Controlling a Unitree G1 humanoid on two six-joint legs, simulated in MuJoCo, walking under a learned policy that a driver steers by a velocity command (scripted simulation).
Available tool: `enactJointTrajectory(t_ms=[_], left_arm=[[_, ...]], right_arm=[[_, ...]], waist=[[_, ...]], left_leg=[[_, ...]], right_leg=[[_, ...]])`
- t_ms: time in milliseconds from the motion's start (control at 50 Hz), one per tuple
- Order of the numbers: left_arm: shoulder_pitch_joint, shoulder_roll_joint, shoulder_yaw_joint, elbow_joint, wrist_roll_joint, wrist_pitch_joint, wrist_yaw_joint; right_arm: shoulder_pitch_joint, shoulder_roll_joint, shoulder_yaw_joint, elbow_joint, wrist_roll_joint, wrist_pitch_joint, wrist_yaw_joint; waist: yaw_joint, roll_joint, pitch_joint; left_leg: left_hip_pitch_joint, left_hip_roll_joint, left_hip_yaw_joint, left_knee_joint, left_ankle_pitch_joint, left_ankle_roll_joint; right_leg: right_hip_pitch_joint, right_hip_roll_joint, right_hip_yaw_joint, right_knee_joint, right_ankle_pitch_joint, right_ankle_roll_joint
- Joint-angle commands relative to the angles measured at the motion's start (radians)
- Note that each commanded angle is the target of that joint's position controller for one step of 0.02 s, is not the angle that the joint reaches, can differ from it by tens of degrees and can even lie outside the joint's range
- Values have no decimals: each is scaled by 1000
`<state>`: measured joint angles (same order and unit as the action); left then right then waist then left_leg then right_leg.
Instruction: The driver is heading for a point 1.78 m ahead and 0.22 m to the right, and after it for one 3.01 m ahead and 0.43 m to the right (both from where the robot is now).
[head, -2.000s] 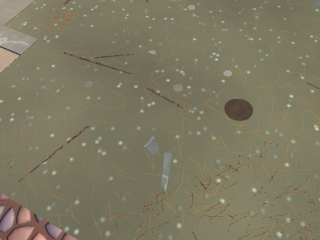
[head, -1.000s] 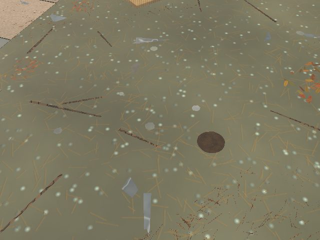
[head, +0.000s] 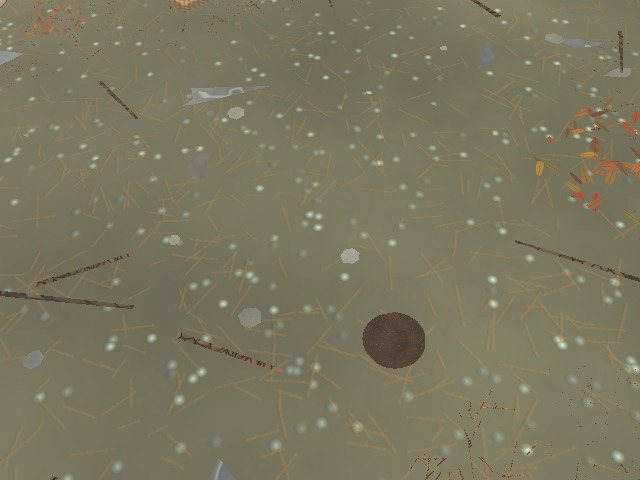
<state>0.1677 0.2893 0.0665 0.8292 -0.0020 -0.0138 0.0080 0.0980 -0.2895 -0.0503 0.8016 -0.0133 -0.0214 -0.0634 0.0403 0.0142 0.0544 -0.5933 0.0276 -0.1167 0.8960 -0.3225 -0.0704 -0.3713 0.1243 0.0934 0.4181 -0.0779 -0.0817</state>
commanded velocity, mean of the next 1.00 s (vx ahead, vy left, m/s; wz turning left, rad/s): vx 0.01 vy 0.00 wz -0.22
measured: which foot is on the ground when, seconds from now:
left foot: up 0.00-0.14, down 0.16-0.60, up 0.62-1.00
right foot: down 0.00-0.16, up 0.18-0.58, down 0.60-1.00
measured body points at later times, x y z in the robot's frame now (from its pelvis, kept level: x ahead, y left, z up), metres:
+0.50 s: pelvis +0.05 +0.04 +0.01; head +0.09 +0.04 +0.46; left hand +0.27 +0.26 -0.11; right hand +0.09 -0.27 -0.10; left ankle +0.09 +0.15 -0.74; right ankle +0.01 -0.10 -0.69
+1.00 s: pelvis +0.04 +0.01 +0.00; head +0.07 +0.01 +0.45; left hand +0.24 +0.24 -0.11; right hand +0.07 -0.29 -0.11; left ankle +0.04 +0.13 -0.70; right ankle +0.01 -0.09 -0.74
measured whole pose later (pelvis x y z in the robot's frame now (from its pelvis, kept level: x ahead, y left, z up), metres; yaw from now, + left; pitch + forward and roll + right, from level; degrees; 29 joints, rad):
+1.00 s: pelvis +0.04 +0.01 +0.00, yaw -11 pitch +0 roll -1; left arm 0.09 0.26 0.06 0.80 0.01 0.03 0.04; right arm 0.22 -0.30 -0.07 0.79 0.02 0.05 -0.02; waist -0.01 0.01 0.06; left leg -0.36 0.06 0.03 0.81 -0.45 -0.08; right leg -0.20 -0.02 -0.14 0.45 -0.26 -0.03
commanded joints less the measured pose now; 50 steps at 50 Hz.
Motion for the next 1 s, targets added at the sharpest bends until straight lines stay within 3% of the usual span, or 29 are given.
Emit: enactJointTrajectory(t_ms=[20,100,140,160,180,200,220,240,260,280,340,400,440,520,560,580,600,620,640,660,680,720,780,860,940,1000], left_arm=[[-54,167,41,-85,-11,5,23],[-25,166,45,-90,-10,26,32],[-42,157,40,-104,-20,37,35],[-22,131,32,-107,-25,42,37],[46,61,15,-106,-17,46,35],[27,96,31,-143,-24,33,33],[58,185,54,-122,-9,24,30],[78,206,68,-99,-17,31,28],[96,182,67,-77,-18,47,34],[98,161,64,-78,-15,59,36],[34,102,44,-127,-27,68,28],[-22,81,30,-173,-23,63,19],[-25,65,19,-186,-16,60,11],[-12,83,20,-188,-11,65,-1],[45,77,22,-162,-9,65,-9],[65,95,27,-152,-7,65,-9],[93,150,39,-152,-5,67,1],[46,218,44,-177,8,71,13],[52,132,21,-172,36,51,5],[10,93,7,-157,43,32,0],[-33,87,7,-146,37,17,-1],[-72,71,-1,-126,25,-4,3],[-79,96,9,-109,20,-1,22],[-61,120,22,-89,9,19,41],[-81,142,34,-85,11,28,40],[-91,160,43,-84,2,34,36]], right_arm=[[64,-78,-21,-43,4,10,-2],[35,-91,-23,-66,17,-15,12],[97,-99,-29,-53,24,-29,22],[129,-132,-39,-46,19,-34,24],[129,-197,-51,-58,-1,-27,19],[96,-232,-60,-68,-44,-14,24],[55,-175,-48,-98,-43,-16,24],[13,-127,-36,-114,-27,-17,21],[-8,-112,-32,-123,-12,-14,21],[-10,-107,-30,-122,1,-11,18],[30,-112,-29,-109,-3,4,10],[82,-139,-41,-95,-3,16,3],[72,-163,-49,-95,2,19,10],[66,-187,-56,-82,24,18,33],[46,-180,-51,-72,43,20,35],[91,-153,-41,-48,47,17,37],[137,-98,-22,-41,16,10,46],[143,-34,1,-72,-25,-1,57],[63,-93,-16,-78,-7,4,47],[69,-119,-26,-64,17,12,46],[94,-116,-30,-40,23,22,41],[137,-125,-40,-6,17,41,27],[140,-127,-45,-15,32,42,21],[97,-100,-36,-53,35,49,24],[93,-89,-31,-84,32,53,39],[106,-92,-33,-101,34,57,58]], waist=[[-38,-121,-146],[-25,-148,-143],[-69,-154,-150],[-79,-129,-159],[-33,68,-208],[-15,297,-148],[-11,219,-150],[0,147,-142],[5,101,-132],[-2,98,-119],[-38,137,-93],[-78,156,-116],[-79,160,-130],[-75,178,-126],[-32,162,-121],[-26,128,-122],[-42,-15,-183],[-79,-278,-181],[-6,-190,-193],[-31,-158,-148],[-47,-166,-118],[-59,-173,-82],[-54,-157,-71],[-18,-125,-58],[-20,-122,-73],[-32,-132,-97]], left_leg=[[130,-33,12,-89,67,-14],[190,-61,7,-249,23,-7],[306,-60,22,-446,100,17],[413,4,3,-547,176,43],[540,231,-179,-575,275,124],[499,362,-408,-617,437,287],[481,387,-384,-599,490,328],[475,327,-266,-571,512,294],[480,266,-174,-552,493,253],[483,247,-131,-546,497,244],[498,210,-25,-567,507,262],[564,244,-13,-570,523,293],[533,250,13,-566,537,299],[497,265,18,-544,535,301],[458,246,35,-485,504,263],[398,217,60,-447,429,207],[278,149,131,-314,209,116],[92,42,206,-158,-244,21],[117,57,108,-30,-329,0],[134,65,81,18,-288,0],[127,64,76,27,-233,-2],[158,53,46,63,-143,-17],[138,25,56,78,-114,-27],[85,45,83,33,-141,-33],[142,47,127,-46,-145,-15],[201,34,159,-127,-123,16]], right_leg=[[13,-235,301,-158,-177,-148],[82,-235,378,-110,-123,-131],[97,-209,396,-47,-39,-96],[53,-165,364,16,-76,-51],[-48,-63,225,236,-341,9],[-243,60,73,417,-558,57],[-247,-18,93,612,-529,91],[-247,-30,81,689,-463,110],[-251,-40,62,740,-412,133],[-272,-47,54,794,-370,152],[-282,-73,-18,735,-302,189],[-251,-115,-39,597,-306,204],[-151,-128,-65,490,-325,190],[-1,-115,-115,281,-303,144],[131,-99,-140,37,-133,93],[242,-101,-122,-87,-12,62],[421,-235,44,-85,208,24],[451,-455,264,-42,478,-123],[319,-492,265,-77,357,-229],[266,-433,191,-101,245,-204],[248,-380,133,-110,162,-157],[197,-354,67,-113,214,-127],[225,-359,23,-106,233,-145],[291,-417,46,-114,166,-177],[290,-440,12,-103,231,-184],[302,-454,-20,-68,307,-169]])
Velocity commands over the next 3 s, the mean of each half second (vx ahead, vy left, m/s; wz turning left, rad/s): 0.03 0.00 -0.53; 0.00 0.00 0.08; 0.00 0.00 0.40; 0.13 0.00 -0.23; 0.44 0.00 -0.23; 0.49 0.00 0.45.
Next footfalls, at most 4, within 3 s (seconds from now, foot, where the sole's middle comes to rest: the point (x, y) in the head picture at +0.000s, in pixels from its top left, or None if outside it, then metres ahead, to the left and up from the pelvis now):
0.16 left None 0.13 0.15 -0.77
0.60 right None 0.04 -0.11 -0.77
1.08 left None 0.08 0.12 -0.77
1.58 right None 0.10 -0.11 -0.77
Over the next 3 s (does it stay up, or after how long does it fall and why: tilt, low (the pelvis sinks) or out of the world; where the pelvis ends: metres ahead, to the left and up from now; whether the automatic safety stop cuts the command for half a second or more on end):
stays up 0.62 -0.16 0.01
